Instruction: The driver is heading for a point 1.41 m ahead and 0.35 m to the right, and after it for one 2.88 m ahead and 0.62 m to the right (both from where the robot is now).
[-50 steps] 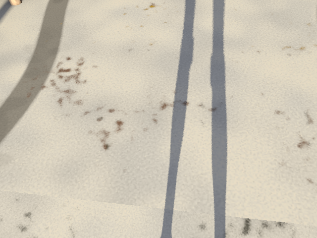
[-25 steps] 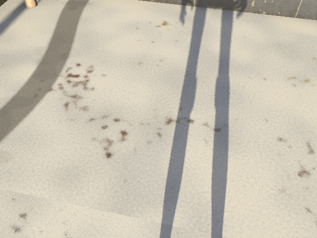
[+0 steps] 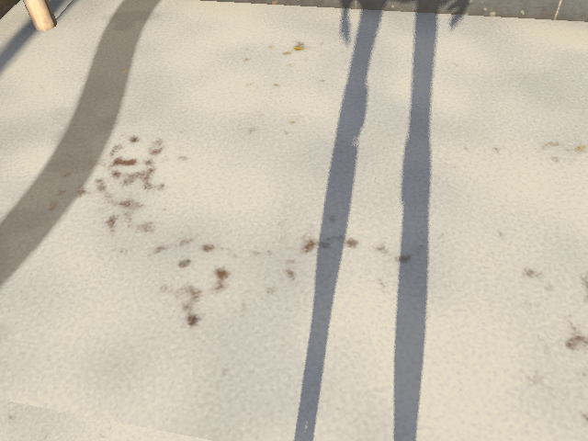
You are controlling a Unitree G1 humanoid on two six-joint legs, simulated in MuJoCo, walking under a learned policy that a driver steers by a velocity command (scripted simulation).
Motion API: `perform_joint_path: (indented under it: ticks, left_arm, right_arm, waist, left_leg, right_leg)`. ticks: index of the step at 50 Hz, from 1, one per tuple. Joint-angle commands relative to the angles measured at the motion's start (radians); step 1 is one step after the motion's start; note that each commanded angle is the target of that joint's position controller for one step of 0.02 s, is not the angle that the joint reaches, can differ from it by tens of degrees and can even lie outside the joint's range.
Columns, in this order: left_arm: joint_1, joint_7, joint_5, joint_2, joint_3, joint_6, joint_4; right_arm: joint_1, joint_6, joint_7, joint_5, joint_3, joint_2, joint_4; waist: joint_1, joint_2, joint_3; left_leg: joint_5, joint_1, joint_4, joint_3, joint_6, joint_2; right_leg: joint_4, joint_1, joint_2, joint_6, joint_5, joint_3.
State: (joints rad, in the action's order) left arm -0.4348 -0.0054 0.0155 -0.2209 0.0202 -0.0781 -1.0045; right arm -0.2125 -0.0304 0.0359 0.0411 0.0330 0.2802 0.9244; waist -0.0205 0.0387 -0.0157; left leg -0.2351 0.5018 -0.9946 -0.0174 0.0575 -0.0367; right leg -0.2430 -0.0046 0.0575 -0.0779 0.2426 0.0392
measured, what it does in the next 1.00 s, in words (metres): walks ahead: left foot, then right foot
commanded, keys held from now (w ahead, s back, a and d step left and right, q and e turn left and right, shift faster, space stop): w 0.08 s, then no key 0.92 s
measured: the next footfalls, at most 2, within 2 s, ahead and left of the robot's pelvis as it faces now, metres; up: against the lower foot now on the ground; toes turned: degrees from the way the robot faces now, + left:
left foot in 0.24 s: +0.30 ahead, +0.09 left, +0.00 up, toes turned +3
right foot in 0.64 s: +0.28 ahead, -0.10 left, +0.00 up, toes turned -1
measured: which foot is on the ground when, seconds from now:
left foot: up 0.00-0.22, down 0.24-1.00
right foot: down 0.00-0.26, up 0.28-0.62, down 0.64-1.00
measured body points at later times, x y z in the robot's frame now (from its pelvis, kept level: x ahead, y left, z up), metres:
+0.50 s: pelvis +0.20 +0.03 -0.01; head +0.23 +0.04 +0.44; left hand +0.24 +0.27 -0.17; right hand +0.22 -0.21 -0.16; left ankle +0.26 +0.08 -0.75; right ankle +0.21 -0.11 -0.71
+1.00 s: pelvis +0.25 +0.00 +0.00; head +0.25 +0.00 +0.45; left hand +0.24 +0.21 -0.17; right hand +0.24 -0.22 -0.16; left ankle +0.26 +0.09 -0.75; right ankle +0.24 -0.10 -0.75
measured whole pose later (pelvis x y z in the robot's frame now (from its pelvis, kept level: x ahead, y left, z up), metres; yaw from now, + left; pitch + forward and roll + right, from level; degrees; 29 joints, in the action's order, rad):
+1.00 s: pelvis +0.25 +0.00 +0.00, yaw +0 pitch -2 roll +0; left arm -0.29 0.04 0.01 -0.13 -0.02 -0.02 -1.14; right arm -0.30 -0.01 -0.04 0.01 -0.01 0.15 1.12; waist 0.01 0.00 -0.02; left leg -0.19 0.17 -0.38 -0.07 0.05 0.03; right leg -0.40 -0.13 0.02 -0.03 0.24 0.03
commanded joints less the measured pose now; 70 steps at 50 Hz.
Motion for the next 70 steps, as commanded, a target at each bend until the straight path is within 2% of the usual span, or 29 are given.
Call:
perform_joint_path:
  ticks: [1,4,7,9,10,11,12,13,14,15,16,17,18,19,21,22,24,26,28,31,32,33,34,35,38,43,68,69,70]
  left_arm:
    - [-0.080,0.005,-0.005,-0.114,0.015,-0.016,-0.005]
    - [-0.088,0.008,-0.002,-0.104,0.007,-0.013,-0.021]
    - [-0.096,0.014,0.001,-0.099,-0.001,-0.013,-0.045]
    - [-0.068,0.019,-0.002,-0.113,0.000,-0.016,-0.051]
    - [-0.041,0.023,-0.004,-0.121,0.002,-0.016,-0.048]
    - [-0.010,0.025,-0.013,-0.129,0.004,-0.013,-0.045]
    - [-0.010,0.024,-0.025,-0.127,0.003,-0.013,-0.041]
    - [-0.085,0.028,-0.031,-0.063,-0.009,-0.012,-0.023]
    - [-0.248,0.033,-0.069,-0.027,-0.005,0.007,-0.067]
    - [-0.183,0.036,-0.024,-0.099,0.012,0.024,-0.074]
    - [-0.073,0.030,-0.003,-0.076,0.010,0.027,-0.047]
    - [-0.022,0.025,0.011,-0.060,0.011,0.031,-0.035]
    - [0.004,0.021,0.021,-0.057,0.014,0.044,-0.028]
    - [-0.022,0.017,0.027,-0.034,0.010,0.059,-0.042]
    - [-0.052,0.018,0.017,0.008,0.001,0.081,-0.063]
    - [-0.040,0.022,0.014,0.012,-0.001,0.089,-0.064]
    - [0.022,0.032,0.015,0.002,-0.003,0.102,-0.057]
    - [0.067,0.038,0.013,-0.014,-0.002,0.112,-0.056]
    - [0.102,0.038,0.011,-0.016,-0.005,0.113,-0.057]
    - [0.095,0.042,0.014,0.003,-0.015,0.098,-0.078]
    - [0.086,0.046,0.019,-0.010,-0.017,0.088,-0.080]
    - [0.099,0.048,0.019,-0.049,-0.013,0.077,-0.077]
    - [0.123,0.045,0.000,-0.043,-0.014,0.072,-0.087]
    - [0.135,0.042,-0.003,-0.013,-0.023,0.063,-0.085]
    - [0.131,0.047,-0.011,-0.010,-0.022,0.054,-0.094]
    - [0.098,0.048,-0.008,0.003,-0.023,0.057,-0.113]
    - [0.045,0.057,-0.006,0.035,-0.029,0.062,-0.158]
    - [0.033,0.056,-0.005,0.039,-0.030,0.063,-0.163]
    - [0.025,0.056,-0.003,0.029,-0.025,0.065,-0.164]
  right_arm:
    - [0.125,-0.004,0.006,0.001,0.001,0.037,-0.086]
    - [0.244,-0.004,0.007,-0.007,-0.013,0.013,-0.130]
    - [0.269,-0.011,-0.005,-0.018,-0.027,-0.014,-0.135]
    - [0.177,-0.020,-0.022,-0.018,-0.019,0.009,-0.105]
    - [0.073,-0.026,-0.030,-0.017,-0.009,0.031,-0.065]
    - [-0.061,-0.038,-0.038,-0.013,0.002,0.050,-0.016]
    - [-0.169,-0.052,-0.047,0.005,0.014,0.086,0.021]
    - [-0.280,-0.057,-0.050,0.026,0.034,0.175,0.041]
    - [-0.277,-0.043,-0.040,-0.016,0.040,0.183,0.040]
    - [-0.161,-0.033,-0.035,-0.056,0.037,0.138,0.008]
    - [-0.041,-0.031,-0.039,-0.055,0.016,0.067,-0.010]
    - [-0.002,-0.032,-0.043,-0.047,0.000,0.014,-0.006]
    - [0.003,-0.036,-0.051,-0.045,-0.009,-0.006,0.005]
    - [-0.006,-0.038,-0.054,-0.038,-0.015,-0.019,0.021]
    - [-0.019,-0.048,-0.052,-0.024,-0.021,-0.015,0.038]
    - [-0.016,-0.050,-0.050,-0.019,-0.021,-0.001,0.042]
    - [-0.032,-0.044,-0.050,-0.013,-0.020,0.017,0.053]
    - [-0.059,-0.029,-0.052,-0.015,-0.016,0.031,0.065]
    - [-0.066,-0.013,-0.055,-0.019,-0.015,0.033,0.072]
    - [-0.061,0.003,-0.062,-0.029,-0.021,0.011,0.078]
    - [-0.084,0.004,-0.063,-0.027,-0.024,-0.001,0.086]
    - [-0.132,0.006,-0.061,-0.034,-0.025,-0.026,0.093]
    - [-0.151,0.011,-0.059,-0.040,-0.028,-0.048,0.109]
    - [-0.152,0.013,-0.060,-0.035,-0.026,-0.040,0.121]
    - [-0.153,0.013,-0.063,-0.028,-0.022,-0.027,0.139]
    - [-0.143,0.010,-0.071,-0.031,-0.029,-0.056,0.166]
    - [-0.171,0.019,-0.085,-0.031,-0.032,-0.091,0.240]
    - [-0.180,0.019,-0.084,-0.030,-0.034,-0.096,0.244]
    - [-0.180,0.022,-0.083,-0.029,-0.029,-0.087,0.244]
  waist:
    - [-0.010,-0.116,-0.091]
    - [-0.025,-0.130,-0.122]
    - [-0.023,-0.140,-0.131]
    - [0.020,-0.156,-0.077]
    - [0.062,-0.161,-0.026]
    - [0.122,-0.149,0.036]
    - [0.162,-0.119,0.097]
    - [0.144,0.056,0.237]
    - [0.083,0.175,0.443]
    - [0.061,0.014,0.346]
    - [0.041,0.016,0.173]
    - [0.019,-0.012,0.073]
    - [0.001,-0.003,0.032]
    - [-0.019,0.004,0.029]
    - [-0.045,0.006,0.054]
    - [-0.051,0.018,0.056]
    - [-0.031,0.046,0.048]
    - [-0.007,0.066,0.046]
    - [0.003,0.061,0.017]
    - [-0.012,0.004,-0.033]
    - [-0.008,-0.029,-0.048]
    - [0.033,-0.085,-0.066]
    - [0.051,-0.156,-0.090]
    - [0.053,-0.142,-0.076]
    - [0.050,-0.101,-0.047]
    - [0.034,-0.050,-0.046]
    - [0.027,-0.045,-0.068]
    - [0.026,-0.044,-0.048]
    - [0.025,-0.046,-0.058]
  left_leg:
    - [0.062,0.241,0.017,-0.037,-0.031,-0.020]
    - [0.124,0.197,0.188,-0.077,-0.038,-0.001]
    - [0.182,0.034,0.365,-0.119,-0.013,0.050]
    - [0.199,-0.104,0.402,-0.110,0.021,0.088]
    - [0.202,-0.191,0.425,-0.095,0.041,0.108]
    - [0.273,-0.323,0.505,-0.081,0.061,0.109]
    - [0.426,-0.505,0.549,-0.032,0.077,0.037]
    - [0.939,-0.753,0.428,0.214,0.141,-0.249]
    - [1.155,-0.892,0.473,0.517,0.328,-0.433]
    - [0.929,-0.704,0.555,0.438,0.316,-0.371]
    - [0.747,-0.538,0.628,0.345,0.291,-0.321]
    - [0.687,-0.406,0.686,0.271,0.254,-0.274]
    - [0.670,-0.318,0.719,0.204,0.223,-0.233]
    - [0.673,-0.249,0.732,0.154,0.198,-0.206]
    - [0.693,-0.187,0.735,0.093,0.186,-0.177]
    - [0.642,-0.175,0.740,0.076,0.179,-0.167]
    - [0.447,-0.174,0.754,0.081,0.165,-0.154]
    - [0.184,-0.165,0.784,0.114,0.156,-0.152]
    - [-0.033,-0.139,0.807,0.151,0.147,-0.155]
    - [-0.179,-0.086,0.779,0.167,0.095,-0.139]
    - [-0.188,-0.079,0.763,0.168,0.059,-0.123]
    - [-0.151,-0.089,0.736,0.132,0.027,-0.068]
    - [-0.052,-0.193,0.707,0.068,0.010,-0.012]
    - [0.024,-0.301,0.679,0.063,0.005,-0.014]
    - [0.088,-0.359,0.671,0.080,0.012,-0.039]
    - [0.110,-0.338,0.681,0.078,0.006,-0.045]
    - [0.158,-0.352,0.669,0.079,0.000,-0.057]
    - [0.085,-0.358,0.674,0.075,0.002,-0.048]
    - [-0.017,-0.346,0.663,0.067,0.007,-0.030]
  right_leg:
    - [0.114,0.073,-0.246,-0.105,-0.367,-0.172]
    - [0.117,0.022,-0.215,-0.101,-0.467,-0.114]
    - [0.057,-0.018,-0.208,-0.078,-0.755,-0.062]
    - [-0.045,-0.002,-0.220,-0.053,-0.948,-0.059]
    - [-0.143,0.019,-0.218,-0.038,-1.006,-0.063]
    - [-0.292,0.014,-0.202,-0.020,-0.971,-0.054]
    - [-0.471,-0.085,-0.163,-0.003,-0.771,-0.041]
    - [-0.801,-0.270,-0.074,0.016,-0.145,0.012]
    - [-1.104,-0.406,0.055,0.031,0.395,-0.067]
    - [-1.116,-0.409,-0.006,0.029,0.301,-0.133]
    - [-1.081,-0.446,-0.038,0.034,0.245,-0.109]
    - [-1.013,-0.431,-0.068,0.038,0.207,-0.102]
    - [-0.938,-0.389,-0.091,0.043,0.185,-0.104]
    - [-0.890,-0.314,-0.089,0.047,0.165,-0.092]
    - [-0.790,-0.225,-0.077,0.056,0.150,-0.071]
    - [-0.718,-0.217,-0.077,0.058,0.149,-0.063]
    - [-0.581,-0.218,-0.080,0.057,0.141,-0.046]
    - [-0.510,-0.208,-0.077,0.057,0.106,-0.032]
    - [-0.448,-0.196,-0.076,0.056,0.082,-0.027]
    - [-0.232,-0.103,-0.082,0.042,-0.007,-0.031]
    - [-0.149,-0.080,-0.128,0.037,-0.048,-0.088]
    - [-0.116,-0.108,-0.190,0.021,-0.054,-0.173]
    - [-0.079,-0.241,-0.196,0.008,0.016,-0.193]
    - [-0.048,-0.298,-0.192,0.017,0.041,-0.191]
    - [-0.057,-0.266,-0.159,0.034,-0.034,-0.148]
    - [-0.073,-0.207,-0.158,0.024,-0.098,-0.137]
    - [-0.072,-0.174,-0.152,0.019,-0.145,-0.122]
    - [-0.062,-0.167,-0.144,0.016,-0.067,-0.119]
    - [-0.066,-0.179,-0.128,0.008,0.038,-0.115]
Keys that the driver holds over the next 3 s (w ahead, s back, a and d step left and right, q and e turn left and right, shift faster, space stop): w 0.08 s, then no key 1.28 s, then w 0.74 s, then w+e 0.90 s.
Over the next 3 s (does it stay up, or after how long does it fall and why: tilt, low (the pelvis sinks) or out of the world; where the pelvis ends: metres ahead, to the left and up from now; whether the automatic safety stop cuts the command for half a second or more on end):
stays up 1.02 0.03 0.00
